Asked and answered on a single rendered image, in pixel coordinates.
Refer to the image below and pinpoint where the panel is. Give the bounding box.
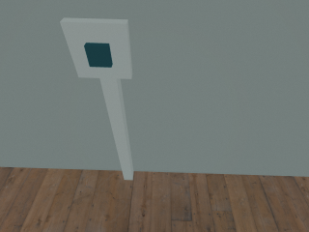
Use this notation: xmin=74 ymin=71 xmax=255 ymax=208
xmin=60 ymin=17 xmax=134 ymax=181

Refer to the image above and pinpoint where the button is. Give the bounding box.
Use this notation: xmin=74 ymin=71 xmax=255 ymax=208
xmin=84 ymin=43 xmax=113 ymax=68

